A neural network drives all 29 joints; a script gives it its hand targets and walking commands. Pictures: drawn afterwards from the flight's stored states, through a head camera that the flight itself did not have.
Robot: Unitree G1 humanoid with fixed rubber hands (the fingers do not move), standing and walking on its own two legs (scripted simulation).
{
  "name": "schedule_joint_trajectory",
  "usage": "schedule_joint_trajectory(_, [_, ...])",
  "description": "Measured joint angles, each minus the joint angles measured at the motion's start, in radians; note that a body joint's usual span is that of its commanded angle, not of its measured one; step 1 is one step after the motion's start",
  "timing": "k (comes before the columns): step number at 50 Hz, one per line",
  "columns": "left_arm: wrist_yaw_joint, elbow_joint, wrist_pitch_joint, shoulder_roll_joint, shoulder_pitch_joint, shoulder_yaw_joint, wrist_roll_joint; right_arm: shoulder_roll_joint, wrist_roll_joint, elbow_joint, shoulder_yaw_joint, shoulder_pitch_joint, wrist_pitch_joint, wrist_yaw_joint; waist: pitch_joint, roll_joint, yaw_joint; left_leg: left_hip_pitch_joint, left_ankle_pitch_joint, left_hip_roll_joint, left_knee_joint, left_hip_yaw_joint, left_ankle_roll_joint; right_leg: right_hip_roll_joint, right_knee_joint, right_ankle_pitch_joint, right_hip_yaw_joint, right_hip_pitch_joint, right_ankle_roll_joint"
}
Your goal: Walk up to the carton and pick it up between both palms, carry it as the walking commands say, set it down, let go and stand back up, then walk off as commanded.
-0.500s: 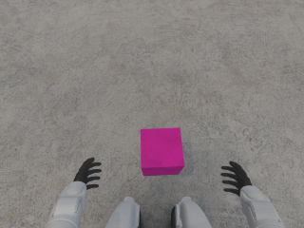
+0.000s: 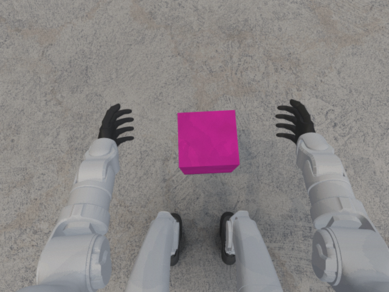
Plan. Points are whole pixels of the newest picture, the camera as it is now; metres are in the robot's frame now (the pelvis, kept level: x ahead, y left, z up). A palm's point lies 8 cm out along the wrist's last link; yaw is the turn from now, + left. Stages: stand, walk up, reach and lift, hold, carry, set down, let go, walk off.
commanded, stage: reach and lift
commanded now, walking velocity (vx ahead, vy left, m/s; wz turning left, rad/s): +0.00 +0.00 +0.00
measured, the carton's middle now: (207, 145) +0.49 -0.01 -0.55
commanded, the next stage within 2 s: none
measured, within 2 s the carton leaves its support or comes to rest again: neither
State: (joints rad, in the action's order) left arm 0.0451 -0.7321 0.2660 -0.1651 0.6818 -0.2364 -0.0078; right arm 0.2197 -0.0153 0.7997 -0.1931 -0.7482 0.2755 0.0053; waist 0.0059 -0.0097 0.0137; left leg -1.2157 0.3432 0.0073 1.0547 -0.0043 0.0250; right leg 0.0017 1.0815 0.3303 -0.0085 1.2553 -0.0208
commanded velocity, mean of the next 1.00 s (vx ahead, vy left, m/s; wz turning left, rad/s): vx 0.00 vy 0.00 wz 0.00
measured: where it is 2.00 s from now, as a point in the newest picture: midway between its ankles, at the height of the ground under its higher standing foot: (200, 247)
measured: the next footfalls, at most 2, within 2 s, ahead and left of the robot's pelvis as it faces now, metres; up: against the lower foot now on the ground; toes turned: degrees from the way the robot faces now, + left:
none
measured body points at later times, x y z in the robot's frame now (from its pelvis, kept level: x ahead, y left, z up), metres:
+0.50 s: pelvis +0.02 +0.00 -0.02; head +0.32 -0.01 +0.32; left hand +0.50 +0.20 -0.14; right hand +0.52 -0.20 -0.14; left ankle +0.07 +0.13 -0.64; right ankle +0.08 -0.10 -0.64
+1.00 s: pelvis -0.01 +0.01 -0.15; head +0.31 +0.00 +0.16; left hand +0.50 +0.19 -0.29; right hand +0.51 -0.20 -0.29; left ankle +0.07 +0.14 -0.64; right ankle +0.08 -0.10 -0.64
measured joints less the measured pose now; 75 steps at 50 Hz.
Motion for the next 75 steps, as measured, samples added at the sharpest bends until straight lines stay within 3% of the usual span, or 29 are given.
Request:
schedule_joint_trajectory(13, [0.009,-0.092,-0.159,-0.005,0.207,-0.066,0.003,0.026,0.012,0.093,-0.034,-0.203,-0.152,0.013,-0.068,0.002,-0.002,-0.204,-0.005,0.004,0.009,0.012,0.006,-0.008,0.008,-0.006,-0.003,0.203,-0.002])
schedule_joint_trajectory(29, [0.013,-0.053,-0.192,0.035,0.263,-0.119,0.054,0.037,-0.049,0.098,-0.131,-0.269,-0.207,-0.042,-0.121,0.01,0.002,-0.366,-0.016,0.013,0.018,0.03,0.001,-0.014,-0.003,-0.023,-0.005,0.35,0.011])
schedule_joint_trajectory(39, [0.049,-0.085,-0.174,0.024,0.317,-0.091,0.039,0.065,-0.024,0.157,-0.136,-0.322,-0.205,-0.037,-0.146,0.011,-0.005,-0.578,0.067,0.027,0.273,0.032,0.0,-0.014,0.245,0.058,-0.008,0.559,0.019])
schedule_joint_trajectory(54, [0.092,-0.077,-0.142,-0.032,0.402,-0.007,-0.077,0.117,0.101,0.12,-0.013,-0.407,-0.161,0.022,-0.066,0.018,-0.009,-0.854,0.16,0.042,0.643,0.022,0.012,-0.024,0.624,0.149,-0.021,0.845,0.021])
schedule_joint_trajectory(75, [0.094,-0.275,-0.217,-0.092,0.574,0.047,-0.15,0.138,0.163,0.275,0.079,-0.568,-0.22,0.078,0.135,0.025,-0.019,-1.012,0.218,0.052,0.95,0.019,0.031,-0.032,0.936,0.2,-0.018,1.013,0.014])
